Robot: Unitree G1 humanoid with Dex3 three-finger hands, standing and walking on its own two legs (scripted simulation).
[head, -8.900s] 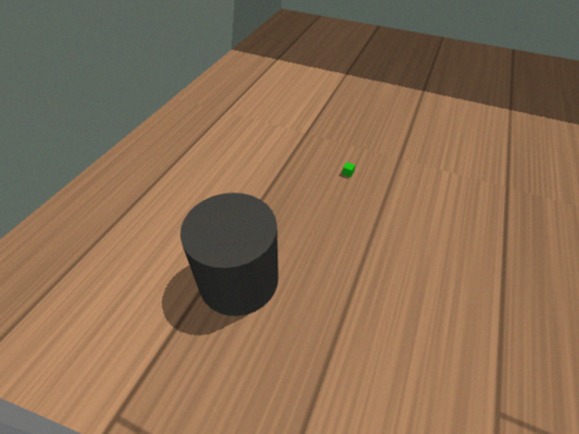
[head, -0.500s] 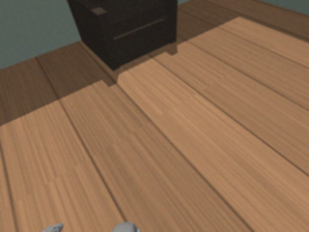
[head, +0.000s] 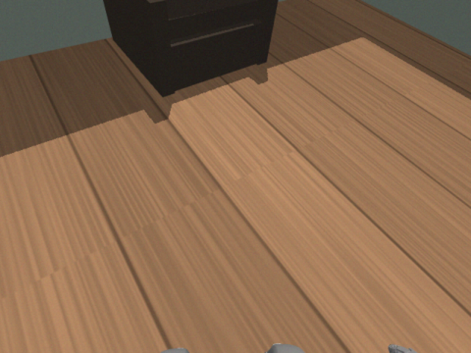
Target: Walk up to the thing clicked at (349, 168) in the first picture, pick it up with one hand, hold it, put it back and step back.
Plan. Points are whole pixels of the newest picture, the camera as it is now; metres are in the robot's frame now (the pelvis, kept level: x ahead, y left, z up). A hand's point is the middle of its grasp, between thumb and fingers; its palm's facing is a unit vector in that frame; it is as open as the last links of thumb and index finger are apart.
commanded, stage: walk up
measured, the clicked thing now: out of the picture +0.02 +0.97 -0.74
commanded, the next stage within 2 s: stand in 0.68 s
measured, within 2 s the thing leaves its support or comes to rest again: neither
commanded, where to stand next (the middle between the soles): +0.08 -0.02 m, yaw +2 degrees
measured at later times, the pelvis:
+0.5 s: pelvis +0.02 -0.02 +0.01, yaw +0 degrees
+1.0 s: pelvis +0.04 -0.02 +0.02, yaw +0 degrees
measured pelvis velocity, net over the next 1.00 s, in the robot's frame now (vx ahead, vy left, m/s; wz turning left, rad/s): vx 0.04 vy -0.02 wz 0.00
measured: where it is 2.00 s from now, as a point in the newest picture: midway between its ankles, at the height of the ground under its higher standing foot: outside the picture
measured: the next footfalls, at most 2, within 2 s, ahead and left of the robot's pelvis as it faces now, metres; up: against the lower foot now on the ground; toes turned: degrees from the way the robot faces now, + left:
right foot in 0.10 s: +0.07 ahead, -0.16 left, +0.00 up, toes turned -2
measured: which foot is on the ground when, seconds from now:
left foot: down 0.00-1.00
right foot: up 0.00-0.08, down 0.10-1.00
